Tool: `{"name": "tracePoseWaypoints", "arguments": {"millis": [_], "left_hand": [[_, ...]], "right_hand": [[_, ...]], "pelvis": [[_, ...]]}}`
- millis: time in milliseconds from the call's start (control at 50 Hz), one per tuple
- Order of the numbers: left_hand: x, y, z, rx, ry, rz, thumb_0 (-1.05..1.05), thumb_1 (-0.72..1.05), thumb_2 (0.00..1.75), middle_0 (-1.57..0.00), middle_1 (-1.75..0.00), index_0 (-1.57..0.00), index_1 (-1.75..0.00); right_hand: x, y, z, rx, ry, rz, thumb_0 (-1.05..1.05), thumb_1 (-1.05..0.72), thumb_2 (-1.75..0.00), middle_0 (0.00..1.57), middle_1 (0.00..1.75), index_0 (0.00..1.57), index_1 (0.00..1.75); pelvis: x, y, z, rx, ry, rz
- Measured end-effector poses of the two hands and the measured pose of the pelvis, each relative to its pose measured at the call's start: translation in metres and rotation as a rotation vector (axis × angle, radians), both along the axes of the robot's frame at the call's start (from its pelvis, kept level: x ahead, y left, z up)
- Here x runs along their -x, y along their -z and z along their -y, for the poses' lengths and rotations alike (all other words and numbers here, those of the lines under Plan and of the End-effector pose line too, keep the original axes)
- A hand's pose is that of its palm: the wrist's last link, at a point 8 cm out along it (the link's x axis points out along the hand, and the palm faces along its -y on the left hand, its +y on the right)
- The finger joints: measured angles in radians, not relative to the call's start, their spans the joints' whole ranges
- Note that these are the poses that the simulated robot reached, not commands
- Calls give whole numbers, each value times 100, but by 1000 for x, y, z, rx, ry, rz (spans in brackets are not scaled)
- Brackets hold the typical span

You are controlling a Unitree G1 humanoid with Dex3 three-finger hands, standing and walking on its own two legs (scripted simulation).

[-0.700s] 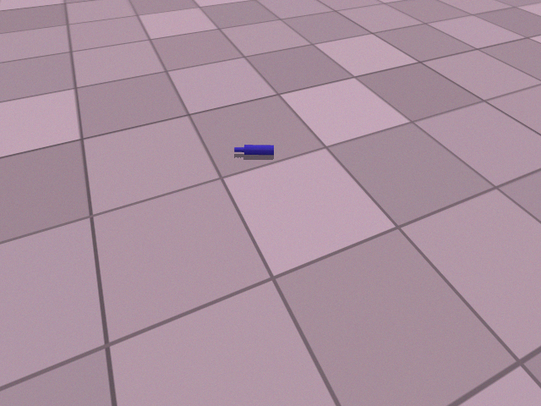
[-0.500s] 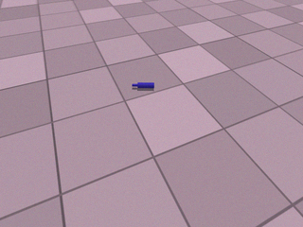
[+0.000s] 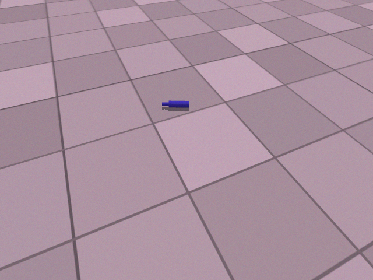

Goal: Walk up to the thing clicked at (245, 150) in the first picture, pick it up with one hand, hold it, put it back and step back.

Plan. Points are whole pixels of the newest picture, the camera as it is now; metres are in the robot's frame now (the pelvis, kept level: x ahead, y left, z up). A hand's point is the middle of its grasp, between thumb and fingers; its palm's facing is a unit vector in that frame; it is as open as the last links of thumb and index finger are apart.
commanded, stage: stand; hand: left
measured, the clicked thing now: (175, 104) +1.57 +0.11 -0.75
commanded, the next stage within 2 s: walk up in 0.42 s
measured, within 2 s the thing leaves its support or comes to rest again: neither
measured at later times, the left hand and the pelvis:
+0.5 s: hand out of the picture +0.08 +0.26 -0.15, palm faces -0.01 -0.95 -0.32, open 7.4 cm; pelvis +0.01 +0.00 +0.00, yaw +0 degrees
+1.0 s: hand (99, 220) +0.31 +0.26 -0.17, palm faces -0.11 -0.94 -0.31, open 7.4 cm; pelvis +0.19 +0.01 -0.03, yaw -1 degrees
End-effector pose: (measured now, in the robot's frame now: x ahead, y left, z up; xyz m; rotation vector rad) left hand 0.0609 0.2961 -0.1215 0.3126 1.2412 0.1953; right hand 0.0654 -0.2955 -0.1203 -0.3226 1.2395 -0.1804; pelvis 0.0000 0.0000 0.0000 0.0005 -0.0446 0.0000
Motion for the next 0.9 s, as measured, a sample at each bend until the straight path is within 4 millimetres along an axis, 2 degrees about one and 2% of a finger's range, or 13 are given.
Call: {"name": "tracePoseWaypoints", "arguments": {"millis": [460,600,700,740,780,840,900], "left_hand": [[-11,-4,1,9,5,38,1,91,90,-20,-30,-20,-30],[-14,-2,-25,-10,-11,67,1,91,90,-20,-30,-20,-30],[-16,7,-52,-17,-46,15,1,91,90,-20,-30,-20,-30],[-28,10,-56,-19,-39,-26,1,91,90,-20,-30,-20,-30],[-50,9,-55,-14,-12,-38,1,91,90,-20,-30,-20,-30],[-96,7,-51,4,22,13,1,91,90,-20,-30,-20,-30],[-148,8,-41,24,61,64,1,91,90,-20,-30,-20,-30]], "right_hand": [[-7,-3,4,-10,0,28,0,-90,-89,20,29,20,30],[-18,-6,26,45,-10,48,0,-90,-89,20,30,20,30],[-44,-13,20,81,-18,60,1,-90,-89,20,29,20,30],[-52,-18,17,90,-8,95,1,-90,-89,20,29,20,30],[-53,-24,14,97,13,93,0,-90,-89,20,29,20,30],[-52,-27,12,104,36,28,0,-90,-89,20,30,20,30],[-57,-22,13,97,68,-27,0,-90,-89,20,30,20,30]], "pelvis": [[-6,0,2,0,2,-5],[-23,12,-3,13,-1,-21],[-53,17,-17,-2,-2,-27],[-67,16,-22,-3,10,-33],[-81,12,-22,8,-1,-29],[-104,9,-20,7,-7,-16],[-131,12,-16,-2,7,-4]]}}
